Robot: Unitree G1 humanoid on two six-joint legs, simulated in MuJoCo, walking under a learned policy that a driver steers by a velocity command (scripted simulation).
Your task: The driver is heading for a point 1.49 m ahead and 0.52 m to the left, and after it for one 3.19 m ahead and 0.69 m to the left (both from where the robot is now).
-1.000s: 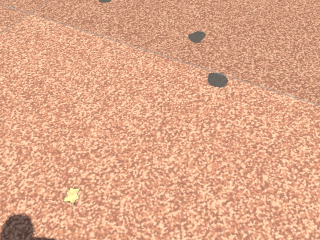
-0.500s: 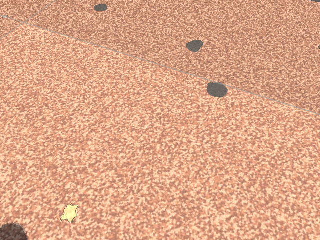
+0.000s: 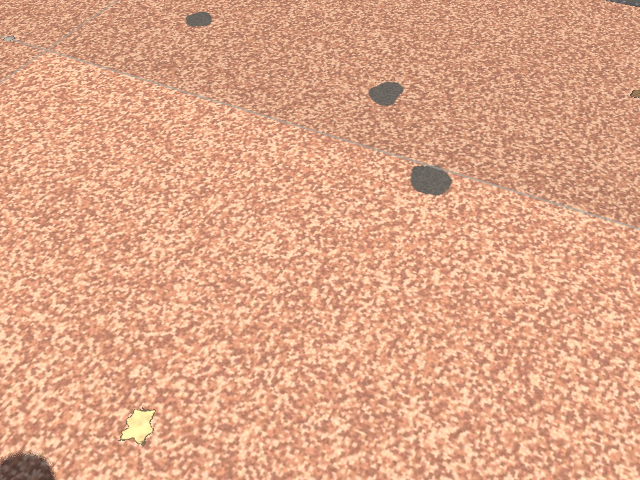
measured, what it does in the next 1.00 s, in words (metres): stands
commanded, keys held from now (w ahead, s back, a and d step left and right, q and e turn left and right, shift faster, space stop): no key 1.00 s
